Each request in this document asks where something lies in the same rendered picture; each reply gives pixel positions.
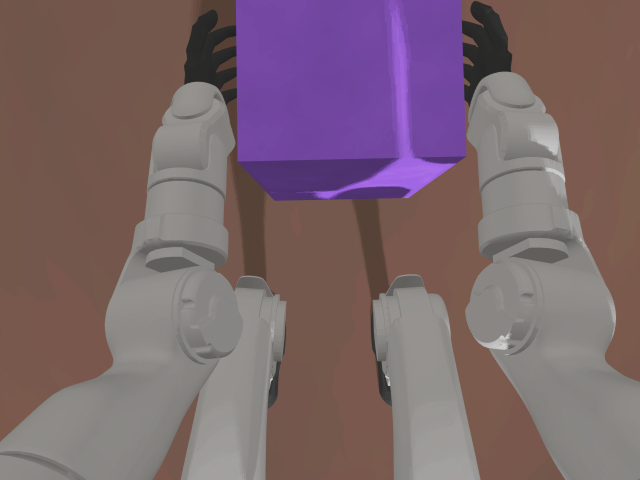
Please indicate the robot left foot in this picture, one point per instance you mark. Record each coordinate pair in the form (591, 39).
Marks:
(273, 391)

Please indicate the left robot upper arm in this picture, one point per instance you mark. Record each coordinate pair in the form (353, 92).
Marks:
(166, 333)

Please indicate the robot left forearm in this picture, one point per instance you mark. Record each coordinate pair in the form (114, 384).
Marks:
(186, 190)

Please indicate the robot left hand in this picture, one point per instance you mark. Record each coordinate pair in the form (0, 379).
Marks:
(201, 64)

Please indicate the robot right forearm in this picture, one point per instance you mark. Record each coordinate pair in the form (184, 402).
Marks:
(521, 177)

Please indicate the robot right thigh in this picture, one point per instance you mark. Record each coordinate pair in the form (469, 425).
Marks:
(431, 434)

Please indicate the carton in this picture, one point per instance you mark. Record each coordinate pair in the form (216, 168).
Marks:
(349, 99)

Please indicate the robot right hand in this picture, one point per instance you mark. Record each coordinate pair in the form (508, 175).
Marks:
(491, 55)

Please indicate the right robot upper arm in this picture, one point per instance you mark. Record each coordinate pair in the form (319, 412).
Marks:
(548, 326)

